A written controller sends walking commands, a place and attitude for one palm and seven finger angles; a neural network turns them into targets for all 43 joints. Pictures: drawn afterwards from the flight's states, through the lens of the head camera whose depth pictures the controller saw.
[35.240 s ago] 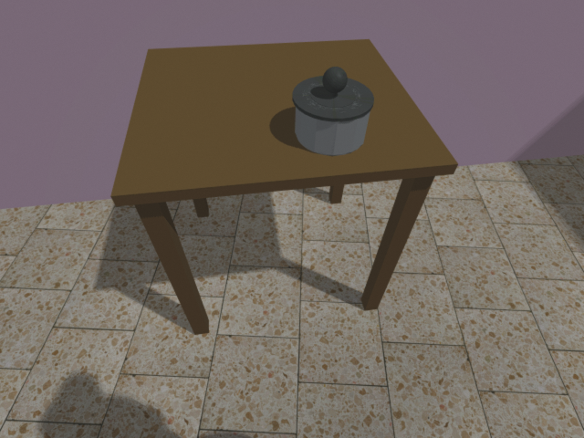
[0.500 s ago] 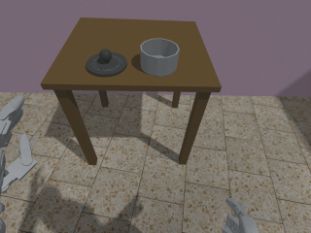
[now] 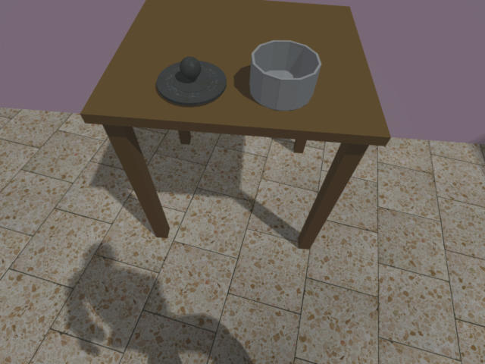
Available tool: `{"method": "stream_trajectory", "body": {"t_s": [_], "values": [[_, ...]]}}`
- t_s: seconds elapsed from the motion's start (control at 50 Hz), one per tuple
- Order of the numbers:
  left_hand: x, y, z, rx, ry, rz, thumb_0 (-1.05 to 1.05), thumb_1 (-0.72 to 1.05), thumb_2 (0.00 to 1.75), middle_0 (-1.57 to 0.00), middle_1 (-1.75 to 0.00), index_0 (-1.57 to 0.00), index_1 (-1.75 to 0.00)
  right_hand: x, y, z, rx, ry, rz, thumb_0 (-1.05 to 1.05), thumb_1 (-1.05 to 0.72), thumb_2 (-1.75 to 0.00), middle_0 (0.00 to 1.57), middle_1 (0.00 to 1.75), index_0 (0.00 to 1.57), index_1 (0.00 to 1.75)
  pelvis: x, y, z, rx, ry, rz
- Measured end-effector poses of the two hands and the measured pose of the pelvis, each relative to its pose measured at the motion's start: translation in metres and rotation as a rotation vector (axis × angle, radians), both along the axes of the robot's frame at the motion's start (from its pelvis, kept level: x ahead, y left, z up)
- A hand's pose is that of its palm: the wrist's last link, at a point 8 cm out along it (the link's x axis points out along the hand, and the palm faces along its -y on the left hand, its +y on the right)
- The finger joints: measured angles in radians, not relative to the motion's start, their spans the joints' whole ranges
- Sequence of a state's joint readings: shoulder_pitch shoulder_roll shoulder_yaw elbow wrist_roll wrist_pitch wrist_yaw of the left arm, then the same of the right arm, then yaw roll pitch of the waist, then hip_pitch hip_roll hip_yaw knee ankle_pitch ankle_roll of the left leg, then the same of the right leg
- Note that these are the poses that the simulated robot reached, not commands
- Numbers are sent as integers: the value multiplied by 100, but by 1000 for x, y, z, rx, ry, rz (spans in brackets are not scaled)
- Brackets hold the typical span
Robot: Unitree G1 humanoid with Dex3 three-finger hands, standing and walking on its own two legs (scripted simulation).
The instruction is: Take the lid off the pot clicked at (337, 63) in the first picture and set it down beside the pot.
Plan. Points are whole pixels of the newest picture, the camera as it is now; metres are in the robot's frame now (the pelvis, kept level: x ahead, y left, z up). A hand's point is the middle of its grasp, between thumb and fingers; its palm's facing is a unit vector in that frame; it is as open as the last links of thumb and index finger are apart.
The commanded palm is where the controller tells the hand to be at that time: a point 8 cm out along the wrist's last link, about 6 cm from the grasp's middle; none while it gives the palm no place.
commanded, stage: stop stepping back and stand still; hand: left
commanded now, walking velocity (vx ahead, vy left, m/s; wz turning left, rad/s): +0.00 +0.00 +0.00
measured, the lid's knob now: (190, 68) +0.75 +0.17 +0.03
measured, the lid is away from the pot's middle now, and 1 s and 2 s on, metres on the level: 0.23 0.23 0.23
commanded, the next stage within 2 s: let the arm hang, fingers relaxed in 0.34 s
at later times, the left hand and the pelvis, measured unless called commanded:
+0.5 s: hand out of the picture +0.09 +0.16 -0.17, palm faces +0.00 -0.98 -0.18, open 7.3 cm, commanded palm none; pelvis +0.01 -0.01 +0.00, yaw -1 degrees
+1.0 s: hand out of the picture +0.01 +0.16 -0.17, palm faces +0.01 -0.98 -0.19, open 7.3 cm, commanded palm none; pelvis +0.00 -0.01 +0.01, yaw -1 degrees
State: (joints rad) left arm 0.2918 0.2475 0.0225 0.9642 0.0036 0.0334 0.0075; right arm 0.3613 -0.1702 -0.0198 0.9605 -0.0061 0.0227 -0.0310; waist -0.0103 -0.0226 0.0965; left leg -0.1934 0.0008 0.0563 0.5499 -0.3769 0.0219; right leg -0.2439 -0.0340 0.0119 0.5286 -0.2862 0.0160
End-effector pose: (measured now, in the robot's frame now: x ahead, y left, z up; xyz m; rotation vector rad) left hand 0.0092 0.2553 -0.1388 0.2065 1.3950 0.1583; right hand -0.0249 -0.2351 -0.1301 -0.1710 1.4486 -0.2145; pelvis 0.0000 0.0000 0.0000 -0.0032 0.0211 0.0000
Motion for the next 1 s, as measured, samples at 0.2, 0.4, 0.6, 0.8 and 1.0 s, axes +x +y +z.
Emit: {"method": "stream_trajectory", "body": {"t_s": [0.2, 0.4, 0.6, 0.8, 1.0], "values": [[47, -20, 5, 9, -64, -27, 0, 91, 90, -20, -30, -20, -30, 24, 14, -14, 72, -41, -52, 1, -91, -90, 20, 30, 20, 30, 15, -6, 2, -6, 0, -12], [78, -49, -1, -59, -166, -22, 0, 92, 89, -20, -30, -20, -30, 44, 0, -8, 26, -110, -57, 1, -92, -90, 20, 30, 20, 30, 15, -11, 2, -5, -23, -16], [57, -45, 0, -47, -124, -11, 0, 92, 89, -20, -30, -20, -30, 31, -1, -6, 29, -92, -63, 1, -91, -90, 20, 29, 20, 30, 9, -13, 4, -9, -26, -17], [18, -41, 0, -38, -36, 10, 0, 91, 90, -20, -30, -20, -30, 10, 7, -7, 48, -47, -74, 1, -91, -90, 20, 29, 20, 30, 3, -12, 6, -9, -30, -20], [-3, -44, -2, -48, 2, 19, 1, 92, 90, -20, -30, -20, -30, -3, 13, -7, 59, -33, -78, 1, -91, -90, 20, 29, 20, 30, -3, -11, 7, -8, -34, -23]]}}
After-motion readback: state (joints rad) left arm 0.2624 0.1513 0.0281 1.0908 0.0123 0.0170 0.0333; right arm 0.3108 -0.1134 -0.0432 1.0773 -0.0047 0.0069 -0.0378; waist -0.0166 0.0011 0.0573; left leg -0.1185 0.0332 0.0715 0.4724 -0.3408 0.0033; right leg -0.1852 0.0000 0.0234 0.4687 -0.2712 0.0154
